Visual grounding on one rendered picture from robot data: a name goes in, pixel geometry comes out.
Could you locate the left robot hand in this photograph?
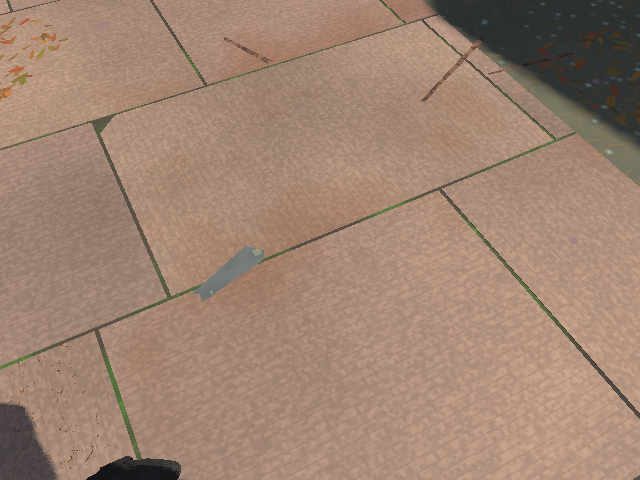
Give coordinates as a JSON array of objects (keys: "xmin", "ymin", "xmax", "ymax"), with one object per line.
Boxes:
[{"xmin": 86, "ymin": 456, "xmax": 181, "ymax": 480}]

